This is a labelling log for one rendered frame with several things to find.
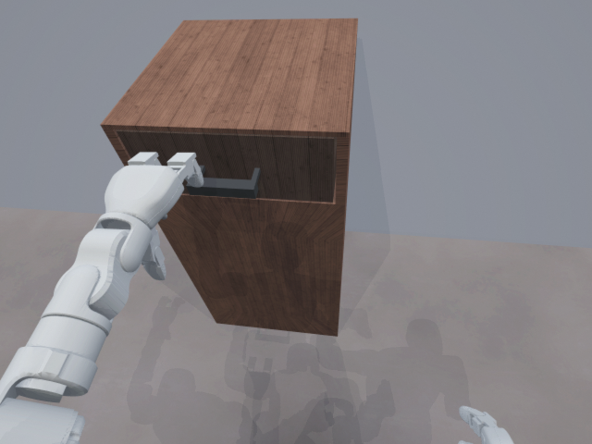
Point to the handle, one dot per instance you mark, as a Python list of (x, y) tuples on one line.
[(235, 188)]

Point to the robot left hand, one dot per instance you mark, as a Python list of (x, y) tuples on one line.
[(147, 190)]

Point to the robot left upper arm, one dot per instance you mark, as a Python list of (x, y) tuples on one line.
[(27, 422)]

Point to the left robot forearm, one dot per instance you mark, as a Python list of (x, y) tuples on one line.
[(59, 358)]

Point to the cabinet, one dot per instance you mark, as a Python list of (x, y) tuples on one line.
[(266, 263)]

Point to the drawer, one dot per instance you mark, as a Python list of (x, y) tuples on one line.
[(301, 168)]

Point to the robot right hand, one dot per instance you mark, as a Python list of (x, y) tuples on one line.
[(484, 426)]

